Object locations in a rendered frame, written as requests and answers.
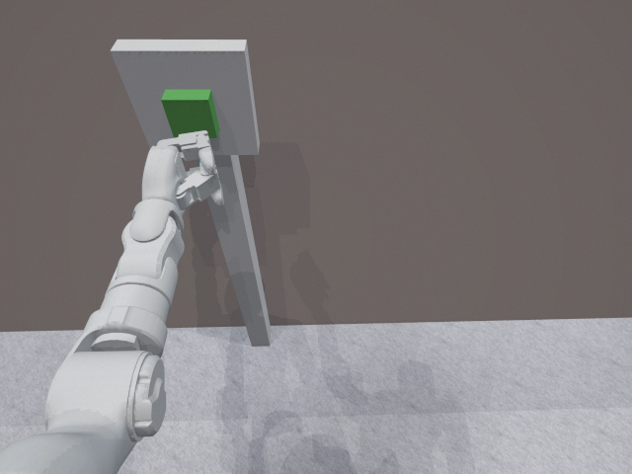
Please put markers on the button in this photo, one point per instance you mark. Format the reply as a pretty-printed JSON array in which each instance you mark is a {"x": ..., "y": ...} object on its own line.
[{"x": 190, "y": 111}]

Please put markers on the left robot forearm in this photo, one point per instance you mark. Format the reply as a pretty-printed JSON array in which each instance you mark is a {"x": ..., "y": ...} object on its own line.
[{"x": 136, "y": 305}]

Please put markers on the panel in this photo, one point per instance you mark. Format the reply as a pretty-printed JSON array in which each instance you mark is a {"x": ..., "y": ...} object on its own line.
[{"x": 147, "y": 68}]

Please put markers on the left robot hand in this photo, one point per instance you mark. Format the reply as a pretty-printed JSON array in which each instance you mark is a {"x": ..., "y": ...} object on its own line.
[{"x": 165, "y": 177}]

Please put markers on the robot left upper arm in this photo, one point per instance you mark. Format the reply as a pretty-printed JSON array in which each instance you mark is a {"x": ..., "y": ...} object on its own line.
[{"x": 101, "y": 405}]

